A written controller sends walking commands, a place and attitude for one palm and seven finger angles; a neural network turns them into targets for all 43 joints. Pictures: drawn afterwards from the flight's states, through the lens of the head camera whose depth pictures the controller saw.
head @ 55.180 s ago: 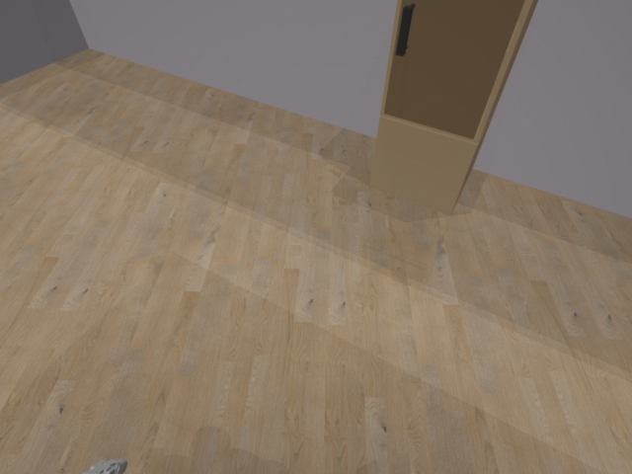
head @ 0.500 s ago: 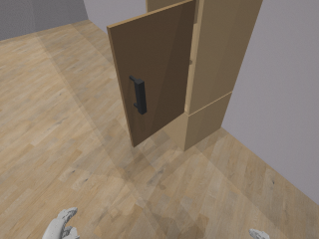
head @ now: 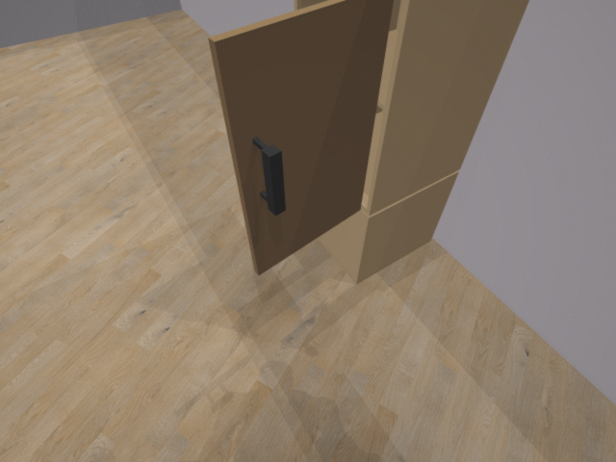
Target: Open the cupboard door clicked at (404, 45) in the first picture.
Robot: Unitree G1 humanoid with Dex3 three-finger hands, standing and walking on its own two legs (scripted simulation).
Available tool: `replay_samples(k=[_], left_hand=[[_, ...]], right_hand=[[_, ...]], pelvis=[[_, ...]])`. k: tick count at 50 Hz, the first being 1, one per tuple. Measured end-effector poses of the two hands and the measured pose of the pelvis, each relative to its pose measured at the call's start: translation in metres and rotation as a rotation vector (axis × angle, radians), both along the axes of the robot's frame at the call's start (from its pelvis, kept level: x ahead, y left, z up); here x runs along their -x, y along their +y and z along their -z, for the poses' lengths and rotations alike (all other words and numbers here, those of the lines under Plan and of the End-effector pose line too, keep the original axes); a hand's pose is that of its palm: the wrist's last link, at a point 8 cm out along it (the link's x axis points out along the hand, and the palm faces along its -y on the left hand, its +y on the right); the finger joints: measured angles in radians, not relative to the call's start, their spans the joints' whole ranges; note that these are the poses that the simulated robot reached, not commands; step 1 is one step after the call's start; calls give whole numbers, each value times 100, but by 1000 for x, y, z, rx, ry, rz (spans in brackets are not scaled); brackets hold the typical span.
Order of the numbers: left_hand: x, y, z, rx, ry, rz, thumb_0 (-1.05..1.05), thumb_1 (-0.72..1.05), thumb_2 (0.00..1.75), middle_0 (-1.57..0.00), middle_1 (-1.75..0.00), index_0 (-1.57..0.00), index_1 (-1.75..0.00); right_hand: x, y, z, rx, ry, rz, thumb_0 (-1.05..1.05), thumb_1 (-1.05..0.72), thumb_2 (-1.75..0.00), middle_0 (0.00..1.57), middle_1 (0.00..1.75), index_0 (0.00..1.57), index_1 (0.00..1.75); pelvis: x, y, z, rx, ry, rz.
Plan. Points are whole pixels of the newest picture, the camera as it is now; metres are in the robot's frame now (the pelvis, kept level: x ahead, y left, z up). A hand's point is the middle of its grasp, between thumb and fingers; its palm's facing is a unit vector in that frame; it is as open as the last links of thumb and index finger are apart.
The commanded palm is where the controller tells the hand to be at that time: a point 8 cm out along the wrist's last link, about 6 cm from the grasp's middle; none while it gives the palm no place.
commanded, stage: let the arm hang, fingers relaxed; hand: left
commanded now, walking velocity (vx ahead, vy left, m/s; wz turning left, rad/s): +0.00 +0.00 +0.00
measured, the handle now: (267, 176) +0.60 +0.13 -0.01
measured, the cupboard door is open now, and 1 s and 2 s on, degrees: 97 97 97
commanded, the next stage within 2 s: look to check the result in 0.40 s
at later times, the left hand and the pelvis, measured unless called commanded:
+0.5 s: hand out of the picture +0.10 +0.20 -0.16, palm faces -0.01 -0.96 -0.28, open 7.4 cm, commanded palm none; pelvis +0.03 -0.01 +0.00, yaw -1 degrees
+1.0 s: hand out of the picture +0.08 +0.21 -0.16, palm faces -0.01 -0.96 -0.29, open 7.4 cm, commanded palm none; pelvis +0.04 -0.01 +0.01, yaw -2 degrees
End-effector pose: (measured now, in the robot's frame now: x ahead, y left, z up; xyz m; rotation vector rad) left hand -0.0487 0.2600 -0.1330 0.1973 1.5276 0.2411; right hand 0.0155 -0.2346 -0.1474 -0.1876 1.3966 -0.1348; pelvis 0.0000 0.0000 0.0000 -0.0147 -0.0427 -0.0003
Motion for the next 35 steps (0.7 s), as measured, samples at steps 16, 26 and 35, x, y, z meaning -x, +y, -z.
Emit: replay_samples(k=[16,26,35], left_hand=[[-134,-8,-10,-10,-300,107,0,91,90,-20,-30,-20,-29],[-144,-9,-10,-14,-269,120,0,90,90,-20,-30,-20,-30],[-130,-3,-9,-34,-203,103,0,90,90,-20,-30,-20,-29]], right_hand=[[-59,-32,-11,47,-131,-16,0,-91,-89,20,30,20,30],[-60,-49,-15,81,-99,-6,0,-91,-89,20,30,20,30],[-58,-51,-13,80,-65,-4,0,-91,-89,20,30,20,30]], pelvis=[[-18,-8,-3,-16,-2,9],[-28,-13,-4,-19,6,18],[-35,-15,-5,-20,7,23]])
